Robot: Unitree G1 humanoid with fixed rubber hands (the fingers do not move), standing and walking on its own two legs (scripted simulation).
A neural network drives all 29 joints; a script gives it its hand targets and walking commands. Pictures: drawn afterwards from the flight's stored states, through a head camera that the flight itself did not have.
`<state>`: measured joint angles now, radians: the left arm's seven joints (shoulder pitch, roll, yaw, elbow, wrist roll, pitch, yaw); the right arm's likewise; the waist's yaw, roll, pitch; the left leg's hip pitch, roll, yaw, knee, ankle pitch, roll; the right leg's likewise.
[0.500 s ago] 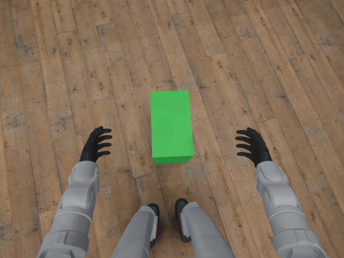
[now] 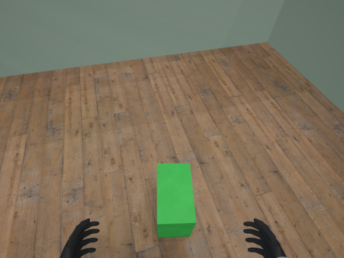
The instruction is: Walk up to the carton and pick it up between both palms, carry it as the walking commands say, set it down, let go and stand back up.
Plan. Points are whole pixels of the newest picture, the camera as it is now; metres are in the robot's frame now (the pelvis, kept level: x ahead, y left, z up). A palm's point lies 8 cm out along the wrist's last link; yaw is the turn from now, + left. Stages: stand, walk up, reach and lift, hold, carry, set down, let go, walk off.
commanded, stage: let go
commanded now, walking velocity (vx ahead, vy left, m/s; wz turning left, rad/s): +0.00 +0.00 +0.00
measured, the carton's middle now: (173, 200) +0.47 -0.03 -0.63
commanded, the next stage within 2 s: stand in 0.28 s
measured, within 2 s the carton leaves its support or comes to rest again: neither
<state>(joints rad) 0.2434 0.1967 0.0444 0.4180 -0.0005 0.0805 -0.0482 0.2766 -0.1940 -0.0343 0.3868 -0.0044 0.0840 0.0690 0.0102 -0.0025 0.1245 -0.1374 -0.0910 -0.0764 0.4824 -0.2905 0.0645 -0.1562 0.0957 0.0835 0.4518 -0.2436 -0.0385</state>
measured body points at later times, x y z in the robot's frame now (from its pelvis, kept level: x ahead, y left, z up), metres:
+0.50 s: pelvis +0.02 +0.00 +0.00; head -0.02 +0.00 +0.44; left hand +0.15 +0.28 -0.10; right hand +0.16 -0.27 -0.09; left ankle -0.02 +0.08 -0.74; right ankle +0.00 -0.10 -0.74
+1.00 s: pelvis +0.00 -0.03 +0.00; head -0.06 -0.03 +0.45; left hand +0.09 +0.26 -0.11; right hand +0.10 -0.31 -0.11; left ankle -0.02 +0.08 -0.74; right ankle +0.00 -0.10 -0.74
